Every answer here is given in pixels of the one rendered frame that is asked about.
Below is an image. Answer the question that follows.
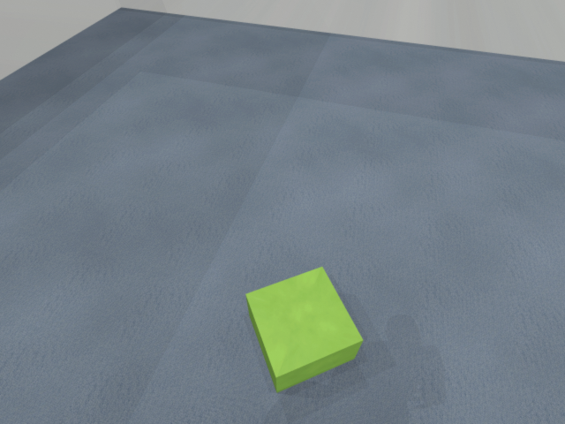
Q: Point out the carton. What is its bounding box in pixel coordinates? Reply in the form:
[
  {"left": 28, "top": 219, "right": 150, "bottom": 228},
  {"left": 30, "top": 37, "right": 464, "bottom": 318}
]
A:
[{"left": 245, "top": 267, "right": 363, "bottom": 393}]

